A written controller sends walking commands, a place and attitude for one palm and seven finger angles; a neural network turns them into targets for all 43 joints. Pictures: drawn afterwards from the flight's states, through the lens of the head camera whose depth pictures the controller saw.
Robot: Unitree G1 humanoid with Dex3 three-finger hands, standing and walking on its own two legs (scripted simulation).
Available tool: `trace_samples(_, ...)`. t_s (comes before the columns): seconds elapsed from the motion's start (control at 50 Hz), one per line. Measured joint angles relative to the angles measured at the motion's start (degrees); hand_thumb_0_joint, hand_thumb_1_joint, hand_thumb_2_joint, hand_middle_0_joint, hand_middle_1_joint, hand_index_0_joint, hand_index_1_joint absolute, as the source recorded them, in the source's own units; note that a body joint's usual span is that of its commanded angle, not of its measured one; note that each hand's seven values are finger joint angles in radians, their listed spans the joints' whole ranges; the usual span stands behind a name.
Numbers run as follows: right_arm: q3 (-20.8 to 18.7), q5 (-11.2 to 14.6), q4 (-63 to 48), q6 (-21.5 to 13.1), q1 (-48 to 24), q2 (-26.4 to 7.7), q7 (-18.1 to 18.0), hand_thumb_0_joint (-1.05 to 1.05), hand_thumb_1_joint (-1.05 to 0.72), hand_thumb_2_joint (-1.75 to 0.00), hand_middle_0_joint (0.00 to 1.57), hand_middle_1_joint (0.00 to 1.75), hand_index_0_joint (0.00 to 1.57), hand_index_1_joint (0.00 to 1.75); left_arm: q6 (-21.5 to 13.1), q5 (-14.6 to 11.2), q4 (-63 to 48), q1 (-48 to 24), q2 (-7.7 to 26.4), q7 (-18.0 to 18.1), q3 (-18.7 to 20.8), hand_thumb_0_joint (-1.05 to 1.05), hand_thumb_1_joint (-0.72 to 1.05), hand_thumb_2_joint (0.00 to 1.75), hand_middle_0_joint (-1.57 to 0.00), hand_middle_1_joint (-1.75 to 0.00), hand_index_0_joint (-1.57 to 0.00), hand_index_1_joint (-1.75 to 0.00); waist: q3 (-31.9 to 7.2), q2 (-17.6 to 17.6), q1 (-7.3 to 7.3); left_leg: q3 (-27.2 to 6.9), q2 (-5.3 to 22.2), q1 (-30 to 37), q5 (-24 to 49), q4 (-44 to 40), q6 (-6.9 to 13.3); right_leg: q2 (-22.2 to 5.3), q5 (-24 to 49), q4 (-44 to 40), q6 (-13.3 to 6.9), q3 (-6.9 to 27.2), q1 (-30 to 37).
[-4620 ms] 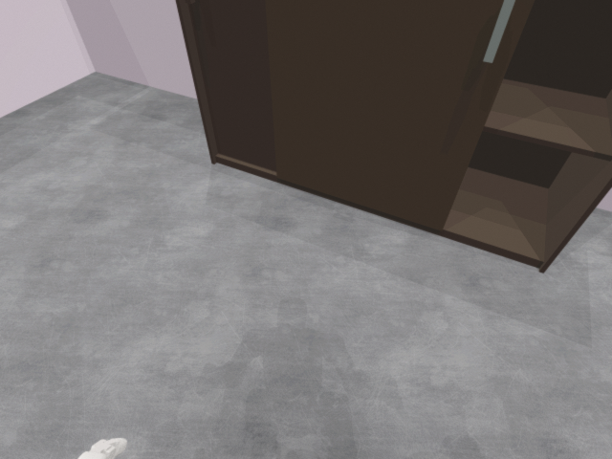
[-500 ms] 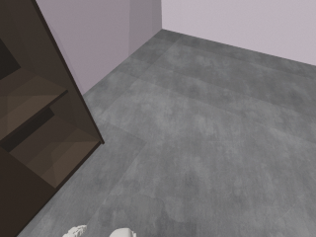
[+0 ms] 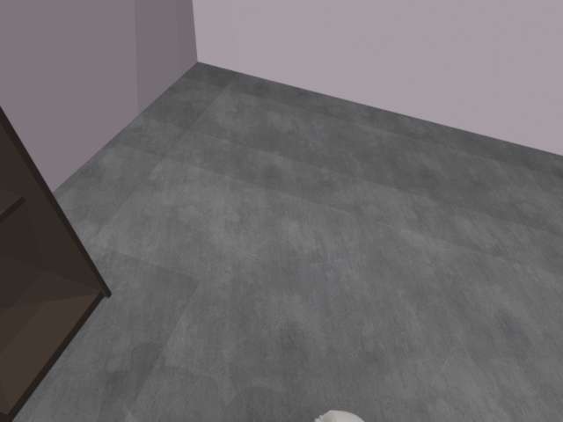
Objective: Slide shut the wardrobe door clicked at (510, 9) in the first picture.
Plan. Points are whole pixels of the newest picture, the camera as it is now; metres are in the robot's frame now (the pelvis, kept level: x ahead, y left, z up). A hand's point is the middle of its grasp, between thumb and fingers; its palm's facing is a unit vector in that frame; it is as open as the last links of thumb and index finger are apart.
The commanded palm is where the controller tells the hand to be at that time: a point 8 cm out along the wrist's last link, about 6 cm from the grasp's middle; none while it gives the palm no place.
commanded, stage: walk to a spot facing it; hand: left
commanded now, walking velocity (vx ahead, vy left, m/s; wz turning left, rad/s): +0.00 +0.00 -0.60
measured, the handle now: out of the picture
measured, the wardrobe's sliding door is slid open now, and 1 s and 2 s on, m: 0.41 0.41 0.41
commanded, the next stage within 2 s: turn to face it in 0.16 s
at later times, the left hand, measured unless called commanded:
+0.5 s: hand (238, 355) +0.25 +0.09 -0.16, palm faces -0.20 -0.95 -0.22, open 7.4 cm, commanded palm none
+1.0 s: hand out of the picture +0.11 +0.22 -0.17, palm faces +0.18 -0.95 -0.27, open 7.4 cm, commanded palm none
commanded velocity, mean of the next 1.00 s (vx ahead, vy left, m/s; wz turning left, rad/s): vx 0.00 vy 0.00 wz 0.32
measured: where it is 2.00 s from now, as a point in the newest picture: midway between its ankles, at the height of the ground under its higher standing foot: outside the picture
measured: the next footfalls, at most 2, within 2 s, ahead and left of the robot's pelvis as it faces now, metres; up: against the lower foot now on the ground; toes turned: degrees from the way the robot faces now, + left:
right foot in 0.30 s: +0.13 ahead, -0.14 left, +0.00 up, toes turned -18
left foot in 0.74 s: +0.14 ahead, +0.08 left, +0.00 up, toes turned +10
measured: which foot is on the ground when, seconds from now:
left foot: down 0.00-0.30, up 0.32-0.72, down 0.74-1.00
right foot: up 0.00-0.28, down 0.30-0.76, up 0.78-1.00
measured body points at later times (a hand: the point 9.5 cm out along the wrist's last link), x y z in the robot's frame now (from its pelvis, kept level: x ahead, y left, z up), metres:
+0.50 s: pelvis +0.08 -0.05 -0.01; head +0.09 -0.07 +0.43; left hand +0.26 +0.14 -0.14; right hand +0.03 -0.28 -0.18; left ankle +0.06 +0.10 -0.68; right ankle +0.09 -0.13 -0.75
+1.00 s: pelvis +0.07 -0.01 -0.01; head +0.10 +0.01 +0.44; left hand +0.10 +0.27 -0.15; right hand +0.15 -0.26 -0.14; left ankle +0.10 +0.07 -0.75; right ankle +0.07 -0.18 -0.66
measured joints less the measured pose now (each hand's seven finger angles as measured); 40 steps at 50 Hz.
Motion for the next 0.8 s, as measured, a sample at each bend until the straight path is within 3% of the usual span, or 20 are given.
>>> trace_samples(0.08, -0.04, 0.13, 2.06, 0.09, 2.44, 1.02, -0.23, 0.00, -0.90, -0.90, 0.20, 0.30, 0.20, 0.30, 0.48, -0.13, -0.75, -2.48, -0.29, 0.34, 0.03, 0.00, 0.91, 0.90, -0.20, -0.30, -0.19, -0.30, 1.50, 0.40, -0.73, 2.71, 0.66, 2.14, -1.25, -0.74, -0.25, -1.50, 1.85, -1.08, 0.97, -0.85, -1.91)
trace_samples(0.16, -0.67, -0.03, 3.85, 0.67, 4.29, 1.32, -0.12, 0.00, -0.90, -0.90, 0.20, 0.30, 0.20, 0.30, 1.03, -0.17, -1.39, -5.61, -1.30, 0.40, -0.36, 0.00, 0.91, 0.90, -0.20, -0.30, -0.19, -0.30, 2.87, 1.01, -1.97, 5.73, 1.29, 3.56, -3.58, 0.44, -0.93, -2.58, 2.04, -8.22, 1.14, -2.92, -0.80)
trace_samples(0.26, -1.99, -0.24, 5.30, 1.35, 5.48, 0.31, 0.28, 0.00, -0.90, -0.90, 0.20, 0.30, 0.20, 0.30, 0.34, -0.11, -2.85, -9.70, -2.77, 0.48, -1.17, 0.00, 0.91, 0.90, -0.20, -0.30, -0.19, -0.30, 4.49, 2.64, -4.00, 9.74, 3.09, 4.24, -8.31, 5.33, -2.83, -1.69, -0.19, -20.92, -0.67, -5.64, 4.07)
trace_samples(0.3, -2.38, 0.15, 5.68, 1.53, 6.50, -0.20, 0.56, 0.00, -0.90, -0.90, 0.20, 0.30, 0.20, 0.30, -1.13, 0.07, -3.79, -10.80, -2.81, 0.61, -1.70, 0.00, 0.91, 0.90, -0.20, -0.30, -0.19, -0.30, 4.42, 3.25, -4.60, 10.25, 4.74, 2.67, -10.97, 11.48, -3.83, -0.71, 4.80, -28.51, -2.51, -6.41, 8.16)
trace_samples(0.34, -2.40, 0.83, 6.42, 2.45, 5.92, -0.92, 0.53, 0.00, -0.91, -0.90, 0.20, 0.30, 0.20, 0.30, -3.15, -0.10, -4.07, -12.32, -3.24, 1.44, -2.27, 0.00, 0.91, 0.90, -0.20, -0.30, -0.19, -0.30, 4.95, 4.28, -4.88, 4.18, 4.96, -3.19, -14.32, 25.51, -4.26, 0.20, 3.99, -26.64, -5.62, -6.55, 7.90)
trace_samples(0.38, -2.32, 1.12, 7.04, 3.33, 4.94, -1.32, 0.07, 0.00, -0.91, -0.90, 0.20, 0.30, 0.20, 0.30, -4.05, -0.45, -3.91, -13.24, -3.92, 2.30, -3.08, 0.00, 0.91, 0.90, -0.20, -0.30, -0.19, -0.30, 4.96, 4.94, -5.42, -2.53, 3.12, -8.63, -15.55, 36.74, -4.06, 0.49, 1.97, -26.61, -6.55, -7.08, 9.46)
trace_samples(0.42, -2.15, 0.99, 7.48, 3.66, 4.08, -1.33, -0.03, 0.00, -0.91, -0.90, 0.20, 0.30, 0.19, 0.30, -4.24, -0.58, -3.41, -13.36, -4.70, 3.04, -3.77, 0.00, 0.91, 0.90, -0.20, -0.30, -0.20, -0.30, 3.90, 5.04, -5.44, -6.00, 2.04, -12.21, -13.33, 41.39, -3.93, 0.68, 2.01, -28.94, -6.44, -7.41, 11.79)
trace_samples(0.48, -1.86, 0.76, 7.26, 3.90, 2.96, -0.97, 0.04, 0.00, -0.91, -0.90, 0.20, 0.30, 0.19, 0.30, -4.11, -0.58, -2.46, -12.98, -5.92, 3.43, -4.79, 0.00, 0.90, 0.90, -0.20, -0.30, -0.20, -0.30, 1.77, 5.07, -5.85, -8.26, 1.74, -15.12, -10.05, 38.90, -4.15, 0.63, 3.26, -32.86, -6.27, -8.48, 14.69)
trace_samples(0.54, -1.76, 0.67, 6.65, 4.13, 1.92, -0.31, 0.49, 0.00, -0.91, -0.90, 0.20, 0.30, 0.19, 0.30, -3.66, -0.45, -2.00, -12.79, -7.04, 3.38, -5.29, 0.00, 0.90, 0.90, -0.20, -0.30, -0.20, -0.30, 0.68, 4.67, -6.02, -8.24, 1.77, -16.42, -8.47, 34.79, -4.55, -0.08, 3.65, -34.87, -6.15, -10.17, 16.47)
trace_samples(0.64, -1.94, 0.49, 5.76, 4.51, 0.26, 0.53, 1.42, 0.00, -0.91, -0.90, 0.20, 0.30, 0.19, 0.30, -3.06, -0.16, -2.01, -11.74, -7.77, 3.37, -4.98, 0.00, 0.90, 0.90, -0.20, -0.30, -0.20, -0.30, 0.83, 3.16, -4.65, -5.93, 1.33, -15.96, -8.77, 28.84, -4.89, -2.05, 3.14, -34.93, -5.29, -13.22, 17.41)
trace_samples(0.72, -2.29, 0.35, 4.44, 4.23, -0.63, 0.30, 1.86, 0.00, -0.92, -0.90, 0.20, 0.30, 0.19, 0.30, -2.64, -0.21, -2.03, -10.20, -6.28, 3.60, -3.73, 0.00, 0.90, 0.90, -0.21, -0.30, -0.20, -0.30, 1.63, 1.70, -3.42, -3.92, 0.78, -12.74, -5.87, 19.44, -4.60, -4.41, 1.29, -31.58, -3.91, -16.03, 16.35)
trace_samples(0.74, -2.39, 0.29, 3.89, 3.98, -0.59, -0.05, 2.00, 0.00, -0.91, -0.90, 0.20, 0.30, 0.19, 0.30, -2.39, -0.33, -2.04, -9.57, -5.73, 3.59, -3.41, -0.01, 0.90, 0.90, -0.21, -0.30, -0.20, -0.30, 1.61, 1.63, -3.23, -3.71, 0.62, -11.27, -2.91, 15.57, -4.29, -5.06, 0.35, -29.76, -3.41, -16.69, 15.60)
trace_samples(0.76, -2.58, 0.14, 3.45, 3.60, -0.60, -0.31, 2.07, 0.00, -0.91, -0.90, 0.20, 0.30, 0.19, 0.30, -1.99, -0.55, -1.99, -8.92, -5.06, 3.55, -3.00, -0.01, 0.90, 0.90, -0.21, -0.30, -0.20, -0.30, 1.41, 1.30, -3.16, -3.90, -0.16, -11.15, -2.51, 14.07, -2.62, -6.11, -0.80, -27.36, -2.79, -17.04, 14.31)
trace_samples(0.8, -2.65, -0.20, 2.74, 3.00, -1.28, -0.40, 2.02, 0.00, -0.91, -0.90, 0.20, 0.30, 0.19, 0.30, -0.64, -0.75, -1.58, -8.02, -3.39, 3.63, -2.12, 0.00, 0.91, 0.90, -0.20, -0.30, -0.20, -0.30, 1.89, 0.42, -2.77, -3.94, -1.34, -12.45, -2.95, 15.28, 0.37, -5.92, -8.70, -18.14, -0.84, -12.49, 9.96)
